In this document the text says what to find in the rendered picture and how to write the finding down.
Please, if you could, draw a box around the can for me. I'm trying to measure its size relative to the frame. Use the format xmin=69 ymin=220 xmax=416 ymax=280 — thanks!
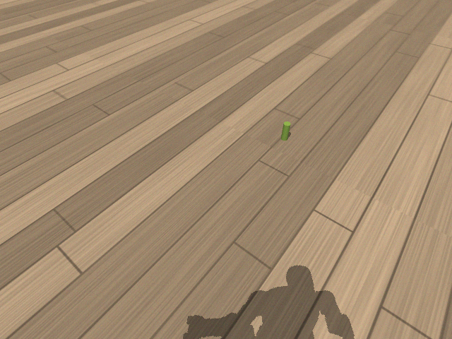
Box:
xmin=281 ymin=121 xmax=291 ymax=141

